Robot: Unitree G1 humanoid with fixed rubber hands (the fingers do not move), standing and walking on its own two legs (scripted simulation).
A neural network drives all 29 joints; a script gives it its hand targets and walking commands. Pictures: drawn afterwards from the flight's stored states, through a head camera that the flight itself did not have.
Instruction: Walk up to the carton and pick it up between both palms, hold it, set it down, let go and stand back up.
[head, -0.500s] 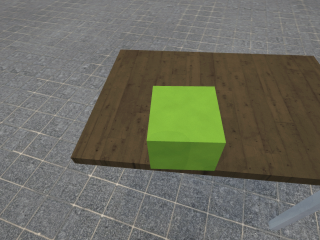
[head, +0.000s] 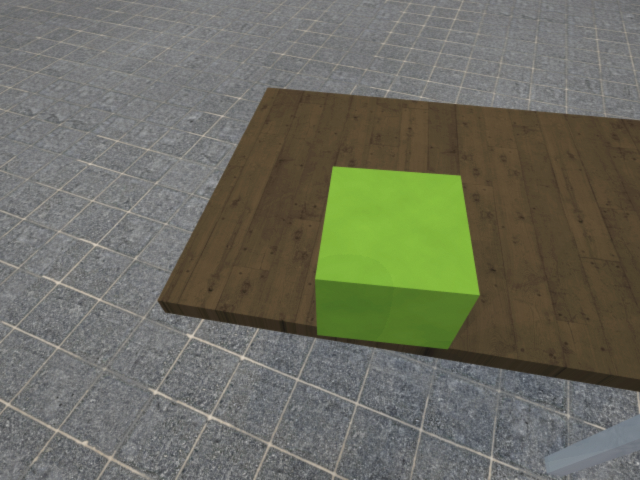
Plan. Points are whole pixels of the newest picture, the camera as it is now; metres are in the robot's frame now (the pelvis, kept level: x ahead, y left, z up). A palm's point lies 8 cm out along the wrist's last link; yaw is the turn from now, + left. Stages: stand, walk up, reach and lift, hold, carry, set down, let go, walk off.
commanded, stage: reach and lift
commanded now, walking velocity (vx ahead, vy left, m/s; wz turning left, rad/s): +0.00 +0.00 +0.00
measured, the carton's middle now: (388, 255) +0.40 -0.07 +0.03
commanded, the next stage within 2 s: none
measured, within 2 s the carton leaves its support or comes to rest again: neither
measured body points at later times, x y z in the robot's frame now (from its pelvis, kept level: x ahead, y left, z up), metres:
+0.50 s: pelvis -0.06 -0.05 +0.00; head -0.01 -0.06 +0.45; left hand +0.15 +0.19 -0.11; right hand +0.07 -0.31 -0.10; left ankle +0.03 +0.10 -0.73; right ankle -0.09 -0.10 -0.73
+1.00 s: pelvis -0.03 -0.02 +0.02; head -0.01 +0.00 +0.47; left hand +0.17 +0.21 -0.07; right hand +0.10 -0.25 -0.05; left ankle +0.03 +0.10 -0.73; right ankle -0.09 -0.09 -0.73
